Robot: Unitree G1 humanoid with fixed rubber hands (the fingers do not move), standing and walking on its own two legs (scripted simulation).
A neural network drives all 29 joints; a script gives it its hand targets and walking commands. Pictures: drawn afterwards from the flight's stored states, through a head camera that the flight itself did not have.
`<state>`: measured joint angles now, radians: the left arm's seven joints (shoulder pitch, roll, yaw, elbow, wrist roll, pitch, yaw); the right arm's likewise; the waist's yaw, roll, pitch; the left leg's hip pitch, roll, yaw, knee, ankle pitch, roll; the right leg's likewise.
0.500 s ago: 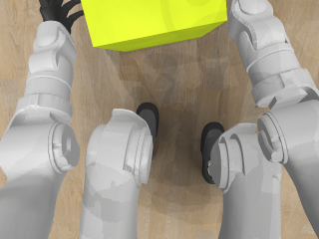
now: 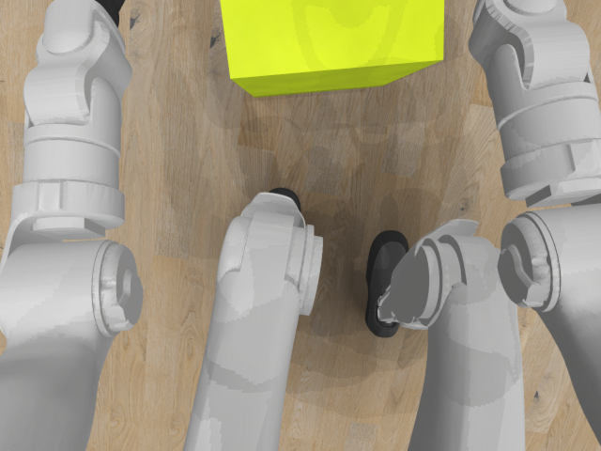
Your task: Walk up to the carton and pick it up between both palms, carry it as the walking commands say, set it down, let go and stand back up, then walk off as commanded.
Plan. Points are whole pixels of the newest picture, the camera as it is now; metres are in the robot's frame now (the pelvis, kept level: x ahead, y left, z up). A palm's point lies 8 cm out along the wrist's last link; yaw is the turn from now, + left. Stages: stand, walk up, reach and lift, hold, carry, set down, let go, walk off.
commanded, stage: set down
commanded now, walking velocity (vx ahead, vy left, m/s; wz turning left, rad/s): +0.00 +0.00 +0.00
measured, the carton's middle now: out of the picture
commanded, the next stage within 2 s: let go in 0.90 s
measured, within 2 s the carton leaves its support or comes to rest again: neither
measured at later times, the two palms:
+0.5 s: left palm out of the picture +0.48 +0.32 -0.01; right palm out of the picture +0.58 -0.05 -0.01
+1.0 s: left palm out of the picture +0.47 +0.31 +0.10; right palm out of the picture +0.58 -0.05 +0.12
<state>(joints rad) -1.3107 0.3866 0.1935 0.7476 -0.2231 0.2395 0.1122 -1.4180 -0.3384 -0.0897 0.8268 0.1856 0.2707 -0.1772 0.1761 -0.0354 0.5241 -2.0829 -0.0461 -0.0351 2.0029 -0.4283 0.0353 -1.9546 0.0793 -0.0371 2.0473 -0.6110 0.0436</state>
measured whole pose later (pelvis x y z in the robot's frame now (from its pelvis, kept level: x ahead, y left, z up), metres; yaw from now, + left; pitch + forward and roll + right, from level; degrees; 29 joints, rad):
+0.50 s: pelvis +0.01 +0.00 +0.12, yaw +2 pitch +28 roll -5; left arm -1.21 0.41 0.23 0.50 -0.20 0.42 0.08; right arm -1.35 -0.34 -0.11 0.60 0.15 0.45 -0.17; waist 0.15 -0.02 0.52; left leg -1.71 -0.06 -0.07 1.61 -0.39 0.02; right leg -1.60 0.10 -0.02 1.64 -0.54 0.03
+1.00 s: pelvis +0.02 +0.00 +0.23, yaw +3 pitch +23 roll -4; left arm -1.17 0.36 0.23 0.62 -0.14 0.37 0.06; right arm -1.30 -0.31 -0.16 0.73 0.07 0.38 -0.10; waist 0.13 -0.02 0.52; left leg -1.29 -0.06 -0.07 1.13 -0.24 0.03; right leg -1.19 0.09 0.02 1.15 -0.37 0.03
